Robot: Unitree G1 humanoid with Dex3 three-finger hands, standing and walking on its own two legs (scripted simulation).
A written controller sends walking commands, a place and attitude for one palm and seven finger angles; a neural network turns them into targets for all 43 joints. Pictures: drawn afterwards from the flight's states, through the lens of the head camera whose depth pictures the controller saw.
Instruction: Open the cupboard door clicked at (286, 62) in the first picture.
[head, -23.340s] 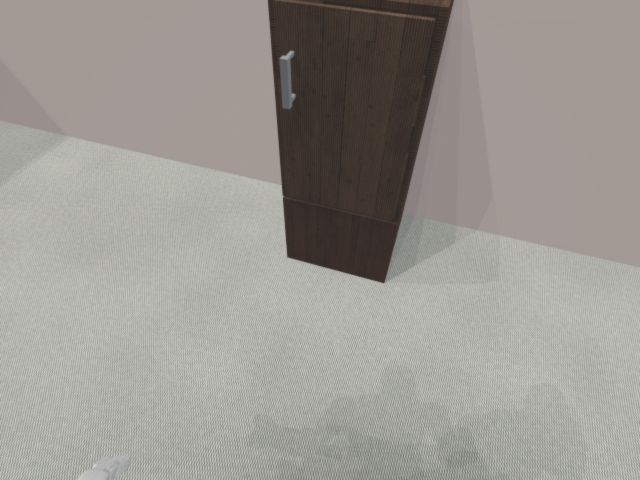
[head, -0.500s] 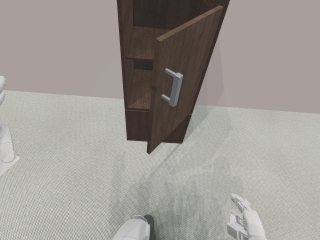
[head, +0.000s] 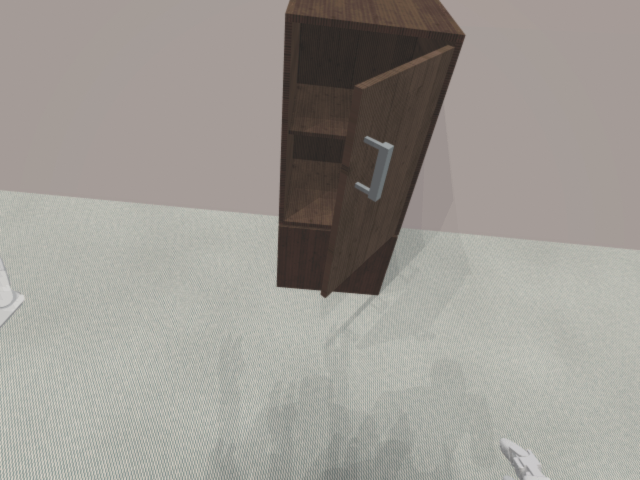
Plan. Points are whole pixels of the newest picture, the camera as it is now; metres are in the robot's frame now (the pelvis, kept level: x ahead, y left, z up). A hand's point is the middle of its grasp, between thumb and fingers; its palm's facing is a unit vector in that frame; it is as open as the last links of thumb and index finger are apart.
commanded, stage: stop stepping back and stand still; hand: left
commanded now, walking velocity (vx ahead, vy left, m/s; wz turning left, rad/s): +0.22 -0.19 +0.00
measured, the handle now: (372, 168) +0.70 -0.06 +0.04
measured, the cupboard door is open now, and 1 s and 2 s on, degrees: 52 52 52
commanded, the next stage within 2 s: let the arm hang, fingers relaxed in 1.00 s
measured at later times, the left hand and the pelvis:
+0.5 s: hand (98, 305) +0.21 +0.23 +0.18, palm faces +0.38 -0.75 -0.55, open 7.4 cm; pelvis +0.00 -0.02 +0.01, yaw -2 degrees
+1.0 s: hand (113, 278) +0.25 +0.23 +0.18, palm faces +0.33 -0.80 -0.50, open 7.4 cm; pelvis +0.04 -0.01 +0.02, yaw -2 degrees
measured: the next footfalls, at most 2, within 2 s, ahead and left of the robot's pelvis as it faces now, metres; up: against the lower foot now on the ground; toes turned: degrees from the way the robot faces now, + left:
right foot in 0.34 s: +0.01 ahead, -0.11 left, +0.00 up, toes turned -8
left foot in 0.64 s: +0.14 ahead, +0.10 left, +0.00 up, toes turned +1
